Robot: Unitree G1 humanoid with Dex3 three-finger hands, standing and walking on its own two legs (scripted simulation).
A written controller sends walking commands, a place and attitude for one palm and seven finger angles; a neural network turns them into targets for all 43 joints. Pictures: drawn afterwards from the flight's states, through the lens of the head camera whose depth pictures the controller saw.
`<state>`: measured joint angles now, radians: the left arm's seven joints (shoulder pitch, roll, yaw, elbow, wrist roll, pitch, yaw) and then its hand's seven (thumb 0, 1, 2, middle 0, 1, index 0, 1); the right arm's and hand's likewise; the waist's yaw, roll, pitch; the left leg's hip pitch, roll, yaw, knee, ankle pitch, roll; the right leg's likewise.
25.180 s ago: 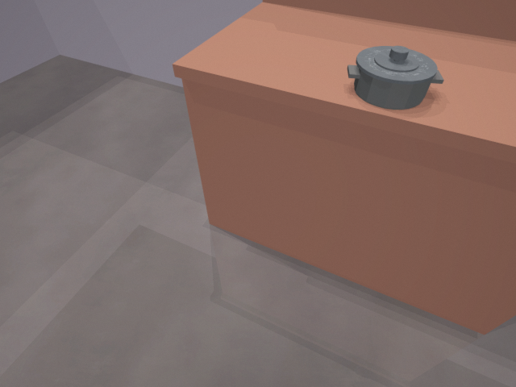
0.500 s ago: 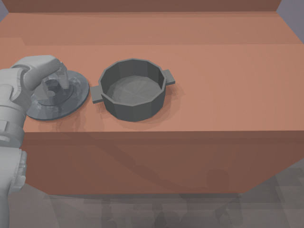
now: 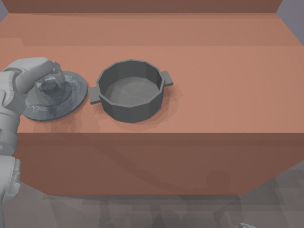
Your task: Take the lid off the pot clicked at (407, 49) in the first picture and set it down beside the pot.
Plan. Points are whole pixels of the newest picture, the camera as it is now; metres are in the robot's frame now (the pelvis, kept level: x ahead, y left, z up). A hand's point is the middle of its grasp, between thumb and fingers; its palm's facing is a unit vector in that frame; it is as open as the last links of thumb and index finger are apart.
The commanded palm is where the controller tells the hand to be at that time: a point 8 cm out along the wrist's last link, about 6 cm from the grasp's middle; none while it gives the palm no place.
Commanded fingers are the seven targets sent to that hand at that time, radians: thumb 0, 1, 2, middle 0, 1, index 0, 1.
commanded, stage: open the fingers wide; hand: left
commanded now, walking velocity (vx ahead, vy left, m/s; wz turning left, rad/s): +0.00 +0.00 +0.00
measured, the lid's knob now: (50, 87) +0.48 +0.28 +0.10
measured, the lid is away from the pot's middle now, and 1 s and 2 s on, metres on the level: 0.23 0.23 0.23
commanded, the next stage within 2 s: raise the empty hand in 0.14 s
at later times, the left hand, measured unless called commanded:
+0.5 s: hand (36, 79) +0.45 +0.29 +0.15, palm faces -0.31 -0.04 -0.95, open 11.0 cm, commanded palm +0.44 +0.29 +0.22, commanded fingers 0.00 -0.17 0.97 -0.54 -0.49 -0.54 -0.49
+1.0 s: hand (24, 62) +0.45 +0.29 +0.20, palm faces -0.27 -0.03 -0.96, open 11.0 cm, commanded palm +0.44 +0.29 +0.27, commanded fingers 0.00 -0.17 0.97 -0.54 -0.49 -0.54 -0.49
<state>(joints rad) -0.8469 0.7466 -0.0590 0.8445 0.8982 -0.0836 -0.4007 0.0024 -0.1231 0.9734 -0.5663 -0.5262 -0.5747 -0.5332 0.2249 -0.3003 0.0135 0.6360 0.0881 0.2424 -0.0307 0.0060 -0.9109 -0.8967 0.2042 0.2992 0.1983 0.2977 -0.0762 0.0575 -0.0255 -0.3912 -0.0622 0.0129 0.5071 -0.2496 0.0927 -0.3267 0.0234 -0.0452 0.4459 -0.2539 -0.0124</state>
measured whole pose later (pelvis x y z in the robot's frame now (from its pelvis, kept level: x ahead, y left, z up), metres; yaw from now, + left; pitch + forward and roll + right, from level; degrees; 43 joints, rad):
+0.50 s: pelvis +0.00 +0.01 +0.00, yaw +0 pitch +8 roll -2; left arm -0.92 0.75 -0.07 0.87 0.91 -0.08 -0.39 0.00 -0.16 0.97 -0.55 -0.49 -0.55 -0.50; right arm 0.27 -0.29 0.01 0.65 0.09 0.23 -0.03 0.01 -0.91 -0.90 0.20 0.30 0.20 0.30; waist -0.09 0.06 -0.03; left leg -0.39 -0.08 0.02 0.49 -0.24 0.11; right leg -0.32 0.01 -0.04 0.43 -0.24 0.00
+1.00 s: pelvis -0.01 +0.01 +0.00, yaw +1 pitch +7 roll -2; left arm -1.07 0.75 -0.15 0.86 0.92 0.03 -0.48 0.00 -0.17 0.97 -0.55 -0.49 -0.55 -0.50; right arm 0.22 -0.30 0.02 0.64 0.09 0.20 -0.02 0.01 -0.91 -0.90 0.20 0.30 0.20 0.30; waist -0.08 0.05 -0.03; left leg -0.35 -0.09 0.00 0.45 -0.21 0.11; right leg -0.29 0.00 -0.05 0.40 -0.23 0.00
